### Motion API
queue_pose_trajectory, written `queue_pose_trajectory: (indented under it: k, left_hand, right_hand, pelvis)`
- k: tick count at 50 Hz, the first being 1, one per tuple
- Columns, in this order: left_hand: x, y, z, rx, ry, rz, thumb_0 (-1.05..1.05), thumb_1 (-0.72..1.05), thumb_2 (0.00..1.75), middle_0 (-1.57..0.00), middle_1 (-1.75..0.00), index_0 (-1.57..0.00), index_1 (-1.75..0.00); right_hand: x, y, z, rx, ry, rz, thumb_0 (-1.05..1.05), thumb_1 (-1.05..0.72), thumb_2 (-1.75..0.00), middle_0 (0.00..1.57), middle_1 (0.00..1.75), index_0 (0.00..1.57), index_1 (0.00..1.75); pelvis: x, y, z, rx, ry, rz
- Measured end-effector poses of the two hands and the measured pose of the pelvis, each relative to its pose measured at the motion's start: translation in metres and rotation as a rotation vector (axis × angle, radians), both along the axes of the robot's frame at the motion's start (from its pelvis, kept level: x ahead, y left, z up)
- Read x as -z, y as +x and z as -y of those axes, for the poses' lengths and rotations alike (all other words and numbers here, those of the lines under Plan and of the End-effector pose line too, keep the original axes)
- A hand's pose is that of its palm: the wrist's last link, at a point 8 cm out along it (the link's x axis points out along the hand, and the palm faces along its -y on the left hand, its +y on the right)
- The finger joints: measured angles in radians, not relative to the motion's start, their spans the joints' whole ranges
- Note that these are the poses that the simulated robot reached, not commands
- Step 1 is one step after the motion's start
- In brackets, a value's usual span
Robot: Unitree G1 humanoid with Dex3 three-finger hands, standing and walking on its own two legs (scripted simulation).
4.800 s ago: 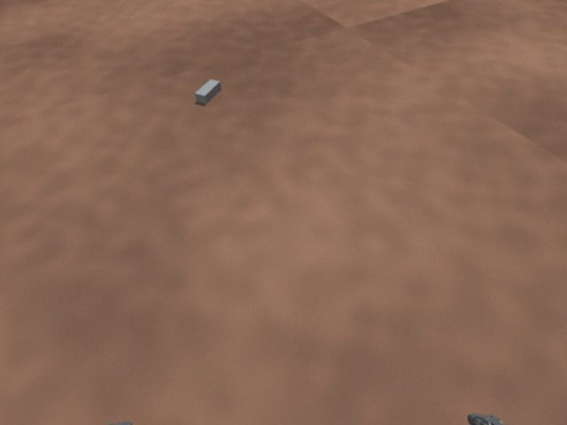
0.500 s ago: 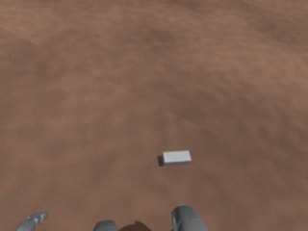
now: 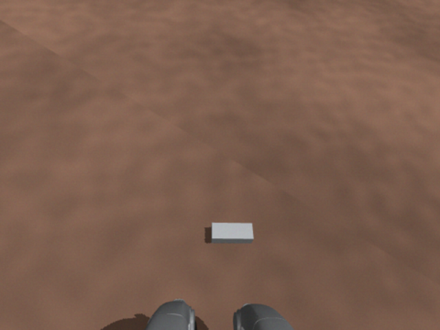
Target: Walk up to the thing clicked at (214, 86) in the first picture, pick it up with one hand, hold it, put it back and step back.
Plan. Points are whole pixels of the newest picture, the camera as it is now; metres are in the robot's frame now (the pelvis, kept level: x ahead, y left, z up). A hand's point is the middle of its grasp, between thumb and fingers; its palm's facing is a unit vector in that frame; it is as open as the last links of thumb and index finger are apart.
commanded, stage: walk up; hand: left
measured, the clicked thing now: (231, 233) +0.56 -0.08 -0.71
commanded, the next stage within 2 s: none
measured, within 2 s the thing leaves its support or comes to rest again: neither
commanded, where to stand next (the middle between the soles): +0.19 -0.34 m, yaw +3 degrees
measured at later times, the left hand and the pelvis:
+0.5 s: hand out of the picture +0.07 +0.05 -0.13, palm faces -0.04 -0.92 -0.39, open 7.4 cm; pelvis +0.03 -0.24 +0.00, yaw -1 degrees
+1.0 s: hand (288, 313) +0.16 -0.13 -0.15, palm faces -0.03 -0.93 -0.36, open 7.4 cm; pelvis +0.07 -0.41 -0.01, yaw +0 degrees
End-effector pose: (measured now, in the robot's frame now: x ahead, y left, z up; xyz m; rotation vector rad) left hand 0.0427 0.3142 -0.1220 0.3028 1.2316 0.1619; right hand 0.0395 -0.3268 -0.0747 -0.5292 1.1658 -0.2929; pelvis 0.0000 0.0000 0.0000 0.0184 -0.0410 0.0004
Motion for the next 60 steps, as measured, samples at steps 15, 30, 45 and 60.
queue_pose_trajectory:
  k: [15, 30, 45, 60]
  left_hand:
    - [-0.012, 0.069, 0.107, 0.086, 0.067, 0.065, 0.01, 0.9, 0.9, -0.2, -0.3, -0.2, -0.3]
    - [-0.035, 0.017, 0.266, -0.035, 0.068, -0.026, 0.01, 0.9, 0.9, -0.2, -0.3, -0.21, -0.3]
    - [-0.005, 0.094, 0.376, 0.043, -0.017, 0.038, 0.01, 0.9, 0.9, -0.2, -0.3, -0.21, -0.3]
    - [-0.043, 0.073, 0.425, -0.006, 0.196, 0.028, 0.0, 0.89, 0.9, -0.21, -0.3, -0.21, -0.3]
  right_hand:
    - [-0.029, -0.034, 0.192, 0.089, -0.143, -0.03, 0.0, -0.9, -0.89, 0.21, 0.3, 0.21, 0.3]
    - [0.012, 0.055, 0.28, -0.001, 0.041, -0.05, 0.01, -0.9, -0.89, 0.2, 0.3, 0.2, 0.3]
    - [-0.008, 0.079, 0.374, 0.033, -0.005, 0.061, 0.0, -0.9, -0.89, 0.21, 0.3, 0.21, 0.3]
    - [0.042, 0.127, 0.441, 0.01, 0.165, 0.013, 0.01, -0.91, -0.9, 0.2, 0.3, 0.2, 0.3]
  pelvis:
    - [0.007, 0.011, 0.143, 0.033, -0.002, -0.011]
    - [-0.012, 0.042, 0.273, 0.012, -0.014, -0.033]
    - [-0.005, 0.062, 0.366, -0.001, -0.006, 0.0]
    - [0.0, 0.075, 0.436, -0.012, -0.018, -0.019]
